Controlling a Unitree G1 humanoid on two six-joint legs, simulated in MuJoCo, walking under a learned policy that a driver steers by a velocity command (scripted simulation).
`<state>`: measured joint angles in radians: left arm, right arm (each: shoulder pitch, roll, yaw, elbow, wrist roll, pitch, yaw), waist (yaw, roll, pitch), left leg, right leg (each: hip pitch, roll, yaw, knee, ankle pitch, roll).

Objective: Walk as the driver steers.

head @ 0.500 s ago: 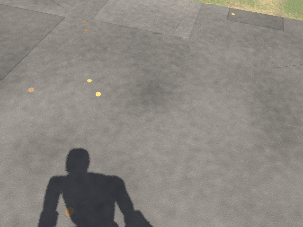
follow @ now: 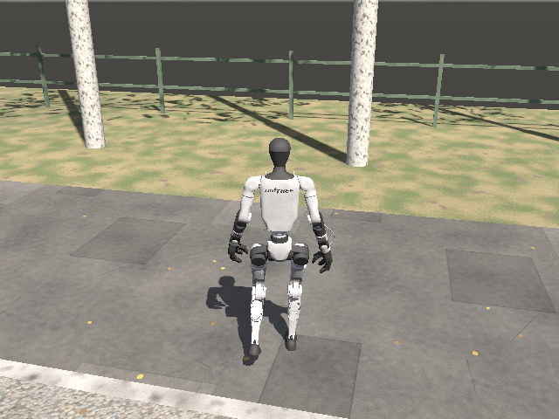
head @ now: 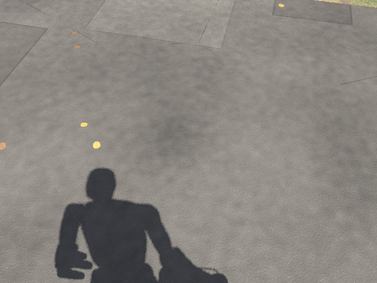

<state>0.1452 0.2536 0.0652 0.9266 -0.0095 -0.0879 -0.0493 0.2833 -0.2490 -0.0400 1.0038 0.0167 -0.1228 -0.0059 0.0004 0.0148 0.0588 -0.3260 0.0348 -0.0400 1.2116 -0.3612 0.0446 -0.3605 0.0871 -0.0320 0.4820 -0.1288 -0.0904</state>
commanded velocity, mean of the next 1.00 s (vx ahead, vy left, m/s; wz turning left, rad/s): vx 0.50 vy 0.00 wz -0.54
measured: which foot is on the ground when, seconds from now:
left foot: up 0.00-0.36, down 0.38-0.92, up 0.94-1.00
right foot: down 0.00-0.38, up 0.40-0.88, down 0.90-1.00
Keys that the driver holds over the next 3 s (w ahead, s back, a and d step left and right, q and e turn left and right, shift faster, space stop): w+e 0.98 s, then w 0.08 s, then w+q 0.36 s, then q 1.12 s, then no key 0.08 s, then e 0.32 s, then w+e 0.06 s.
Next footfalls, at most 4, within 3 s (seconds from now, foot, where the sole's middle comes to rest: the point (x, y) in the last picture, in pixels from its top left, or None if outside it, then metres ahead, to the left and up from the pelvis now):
0.38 left None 0.41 0.12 -0.77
0.90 right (261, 250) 0.57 -0.22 -0.77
1.44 left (249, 162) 0.96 -0.22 -0.77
1.92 right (302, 155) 1.00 -0.46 -0.77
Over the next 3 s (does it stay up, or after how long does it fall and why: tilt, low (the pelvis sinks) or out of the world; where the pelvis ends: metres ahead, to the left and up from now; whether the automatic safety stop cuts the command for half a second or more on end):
stays up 0.95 -0.30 0.00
